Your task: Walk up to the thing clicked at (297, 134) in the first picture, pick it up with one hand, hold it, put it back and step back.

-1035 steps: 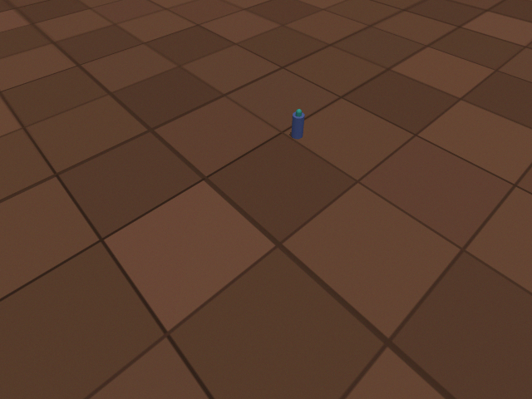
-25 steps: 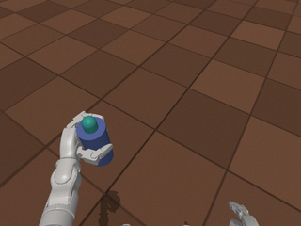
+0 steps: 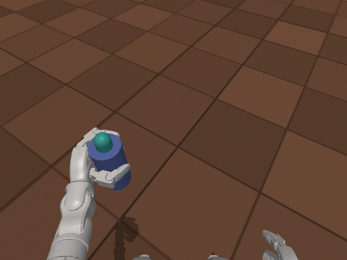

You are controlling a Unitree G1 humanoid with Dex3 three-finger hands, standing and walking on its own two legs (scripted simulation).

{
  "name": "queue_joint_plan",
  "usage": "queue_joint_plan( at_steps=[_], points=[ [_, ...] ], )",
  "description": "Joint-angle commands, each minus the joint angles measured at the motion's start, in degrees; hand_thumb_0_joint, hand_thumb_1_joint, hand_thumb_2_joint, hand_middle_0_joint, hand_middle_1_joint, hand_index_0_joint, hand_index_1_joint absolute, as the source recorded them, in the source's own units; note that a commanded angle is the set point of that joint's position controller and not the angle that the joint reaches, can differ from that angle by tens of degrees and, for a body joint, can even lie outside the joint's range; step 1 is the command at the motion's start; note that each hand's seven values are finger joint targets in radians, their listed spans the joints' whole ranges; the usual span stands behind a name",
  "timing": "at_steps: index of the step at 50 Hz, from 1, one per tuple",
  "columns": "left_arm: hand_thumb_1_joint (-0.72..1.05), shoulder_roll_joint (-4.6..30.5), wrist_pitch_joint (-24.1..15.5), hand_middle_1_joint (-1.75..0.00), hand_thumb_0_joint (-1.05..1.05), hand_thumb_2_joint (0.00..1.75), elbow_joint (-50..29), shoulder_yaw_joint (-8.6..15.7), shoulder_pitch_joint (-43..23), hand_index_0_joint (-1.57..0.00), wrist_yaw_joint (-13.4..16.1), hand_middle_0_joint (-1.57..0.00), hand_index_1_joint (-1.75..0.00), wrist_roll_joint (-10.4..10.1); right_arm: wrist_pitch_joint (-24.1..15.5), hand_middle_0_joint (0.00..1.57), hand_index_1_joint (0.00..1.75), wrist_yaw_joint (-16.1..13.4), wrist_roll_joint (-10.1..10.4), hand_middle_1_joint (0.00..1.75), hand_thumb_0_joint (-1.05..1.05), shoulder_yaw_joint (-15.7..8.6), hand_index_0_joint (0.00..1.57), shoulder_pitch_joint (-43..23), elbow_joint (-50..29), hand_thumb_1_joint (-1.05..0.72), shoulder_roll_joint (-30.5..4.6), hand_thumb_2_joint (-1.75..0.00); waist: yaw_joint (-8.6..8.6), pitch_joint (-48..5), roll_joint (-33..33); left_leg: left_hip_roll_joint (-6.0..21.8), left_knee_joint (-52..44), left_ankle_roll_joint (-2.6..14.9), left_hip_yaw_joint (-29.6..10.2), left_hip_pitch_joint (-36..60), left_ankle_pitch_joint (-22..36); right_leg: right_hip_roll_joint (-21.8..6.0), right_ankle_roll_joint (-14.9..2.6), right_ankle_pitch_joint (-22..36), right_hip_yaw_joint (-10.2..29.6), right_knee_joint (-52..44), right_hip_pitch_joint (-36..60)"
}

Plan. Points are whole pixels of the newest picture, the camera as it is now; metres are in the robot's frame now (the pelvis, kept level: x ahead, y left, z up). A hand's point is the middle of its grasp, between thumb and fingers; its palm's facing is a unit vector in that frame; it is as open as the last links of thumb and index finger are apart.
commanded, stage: crouch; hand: left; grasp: from the side
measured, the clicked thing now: (110, 159) +0.34 +0.17 +0.04
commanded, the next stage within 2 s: lower in 1.72 s
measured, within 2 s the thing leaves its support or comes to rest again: neither
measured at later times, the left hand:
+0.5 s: hand (122, 184) +0.37 +0.18 -0.17, palm faces +0.08 -1.00 -0.01, open 9.8 cm
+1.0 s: hand (127, 204) +0.38 +0.20 -0.39, palm faces +0.10 -0.99 -0.02, open 9.8 cm
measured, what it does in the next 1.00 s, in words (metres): lowers itself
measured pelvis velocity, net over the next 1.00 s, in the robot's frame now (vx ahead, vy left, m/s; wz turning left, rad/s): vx -0.07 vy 0.00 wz -0.06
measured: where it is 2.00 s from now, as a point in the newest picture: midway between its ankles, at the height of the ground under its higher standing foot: outside the picture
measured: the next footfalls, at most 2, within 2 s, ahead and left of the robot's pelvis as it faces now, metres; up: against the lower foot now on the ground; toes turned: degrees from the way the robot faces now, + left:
none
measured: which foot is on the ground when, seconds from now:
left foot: down 0.00-1.00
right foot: down 0.00-1.00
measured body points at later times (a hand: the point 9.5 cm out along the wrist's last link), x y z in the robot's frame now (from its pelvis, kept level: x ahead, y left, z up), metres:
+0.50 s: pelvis -0.02 +0.00 -0.16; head +0.13 +0.02 +0.27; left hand +0.36 +0.24 -0.17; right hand +0.10 -0.26 -0.27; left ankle +0.03 +0.12 -0.70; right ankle +0.03 -0.13 -0.70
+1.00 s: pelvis -0.07 +0.00 -0.34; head +0.13 +0.05 +0.06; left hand +0.37 +0.25 -0.39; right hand +0.03 -0.27 -0.46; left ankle +0.03 +0.12 -0.70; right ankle +0.03 -0.13 -0.70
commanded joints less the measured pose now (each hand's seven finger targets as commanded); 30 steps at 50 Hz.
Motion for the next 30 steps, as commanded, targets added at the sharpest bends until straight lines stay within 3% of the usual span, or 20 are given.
queue_joint_plan(
  at_steps=[1,4,13,14,15,17,19,20,21,22,25,26,27,30],
  points=[
    [0.25,7.0,-6.6,-1.36,0.00,1.20,-8.7,3.8,-18.0,-1.28,0.1,-1.27,-1.36,-0.9,-2.3,0.20,0.30,-0.2,-0.5,0.30,0.00,-3.4,0.20,-2.0,-6.2,-0.88,-7.8,-0.90,-0.79,-11.7,-1.2,-1.6,-5.4,1.15,0.1,0.3,3.2,0.8,-1.11,5.7,0.4,-5.3,1.5],
    [0.29,7.4,-9.4,-1.38,0.00,1.22,-5.6,5.2,-19.3,-1.30,-0.2,-1.28,-1.37,-0.7,-2.5,0.20,0.30,0.5,-0.7,0.30,0.00,-3.7,0.20,-2.0,-6.0,-0.87,-8.1,-0.90,-0.85,-12.4,-0.5,-1.7,-3.0,1.04,-0.1,-3.1,0.5,0.7,-1.41,3.3,0.6,-2.1,-2.0],
    [0.23,10.1,-21.7,-1.36,0.00,1.19,2.4,7.4,-27.5,-1.27,-3.3,-1.25,-1.35,-1.1,-3.5,0.20,0.30,2.0,-2.2,0.30,0.00,-3.8,0.20,-0.7,-5.2,-0.90,-9.3,-0.90,-2.86,-27.9,2.8,-1.7,16.3,1.04,-1.9,-17.4,0.1,1.0,-2.04,1.5,0.3,17.0,-22.3],
    [0.22,9.7,-22.8,-1.34,0.00,1.18,3.1,6.6,-28.3,-1.25,-3.8,-1.24,-1.34,-1.0,-3.5,0.20,0.30,2.0,-2.3,0.30,0.00,-3.8,0.20,-0.7,-5.3,-0.90,-9.5,-0.91,-3.21,-29.3,3.0,-1.9,18.6,1.07,-1.9,-19.8,-0.1,1.0,-2.13,1.4,0.5,18.9,-24.0],
    [0.21,11.1,-23.8,-1.34,0.00,1.18,4.4,8.0,-28.5,-1.25,-4.2,-1.24,-1.34,-1.2,-3.5,0.20,0.30,2.1,-2.5,0.30,0.00,-3.7,0.20,-0.7,-5.3,-0.90,-9.7,-0.91,-2.73,-30.0,3.7,-2.0,20.4,0.91,-2.2,-22.3,-0.5,1.0,-2.19,0.8,0.4,21.1,-26.1],
    [0.22,11.0,-25.1,-1.33,0.00,1.17,6.4,7.2,-30.2,-1.26,-5.3,-1.25,-1.33,-1.2,-3.4,0.20,0.30,2.3,-2.6,0.30,0.00,-3.8,0.20,-0.8,-5.3,-0.89,-10.6,-0.90,-2.57,-32.7,5.8,-1.7,23.8,0.56,-2.9,-24.1,0.3,1.2,-2.53,0.0,0.0,25.6,-32.3],
    [0.24,13.6,-25.5,-1.33,0.00,1.18,10.5,9.9,-28.1,-1.26,-5.8,-1.25,-1.33,-1.1,-2.7,0.20,0.30,2.5,-2.7,0.30,0.00,-4.0,0.20,-0.3,-5.0,-0.89,-11.9,-0.91,-1.64,-34.3,6.0,-1.7,27.0,0.39,-3.5,-27.2,1.1,1.3,-2.71,-0.8,-0.1,29.6,-36.4],
    [0.22,12.5,-26.1,-1.34,0.00,1.19,9.6,8.7,-29.5,-1.27,-6.3,-1.27,-1.34,-1.1,-2.5,0.20,0.30,2.7,-2.9,0.30,0.00,-3.6,0.20,-0.3,-5.2,-0.89,-11.6,-0.91,-1.66,-36.1,6.0,-1.6,28.7,0.38,-3.5,-28.1,2.5,1.4,-2.82,0.1,-0.2,31.6,-37.7],
    [0.21,14.0,-26.1,-1.35,0.00,1.21,10.9,11.1,-29.1,-1.28,-6.0,-1.28,-1.36,-1.2,-2.2,0.20,0.30,2.8,-3.1,0.30,0.00,-3.7,0.20,0.2,-5.0,-0.89,-11.8,-0.91,-1.25,-37.4,5.6,-1.9,30.7,0.54,-3.1,-30.7,3.1,1.2,-2.81,0.7,0.2,32.9,-37.6],
    [0.22,14.3,-26.4,-1.34,0.00,1.21,10.5,11.8,-29.7,-1.27,-6.3,-1.27,-1.35,-1.7,-1.9,0.20,0.30,3.0,-3.2,0.30,0.00,-3.5,0.20,0.3,-5.0,-0.89,-12.0,-0.91,-1.04,-40.0,6.3,-1.7,32.3,0.50,-3.2,-30.6,6.0,1.2,-2.98,2.8,-0.1,35.0,-38.5],
    [0.25,15.5,-26.4,-1.35,0.00,1.25,10.7,13.8,-31.3,-1.26,-6.2,-1.26,-1.36,-2.2,-1.1,0.20,0.30,3.2,-3.4,0.30,0.00,-3.6,0.20,0.9,-4.5,-0.90,-12.2,-0.91,-1.38,-43.7,4.0,-2.0,37.8,1.24,-2.5,-36.5,7.3,1.2,-2.54,5.3,1.1,38.0,-38.6],
    [0.27,14.1,-26.3,-1.36,0.00,1.25,10.8,12.7,-31.5,-1.26,-6.4,-1.26,-1.37,-2.0,-1.0,0.20,0.30,3.4,-3.5,0.30,0.00,-3.6,0.20,0.8,-4.3,-0.90,-12.1,-0.91,-1.93,-43.9,4.0,-2.2,38.9,1.24,-2.5,-38.0,7.3,1.2,-2.61,5.6,0.9,39.4,-39.9],
    [0.27,15.5,-26.6,-1.36,0.00,1.26,10.7,13.6,-32.2,-1.25,-6.7,-1.25,-1.37,-2.0,-0.9,0.20,0.30,3.5,-3.7,0.30,0.00,-3.6,0.20,0.7,-3.8,-0.90,-12.3,-0.91,-1.91,-44.5,3.7,-2.1,40.8,1.43,-2.5,-39.1,7.6,1.2,-2.46,6.0,1.2,40.6,-40.9],
    [0.28,15.4,-27.4,-1.37,0.00,1.27,12.2,12.9,-36.4,-1.26,-7.6,-1.26,-1.38,-1.0,-0.8,0.20,0.30,4.0,-4.3,0.30,0.00,-4.1,0.20,1.1,-2.5,-0.91,-12.5,-0.91,-4.22,-45.9,2.5,-2.1,45.9,1.88,-2.2,-44.9,5.6,1.2,-2.20,5.6,1.8,44.0,-44.0]
  ],
)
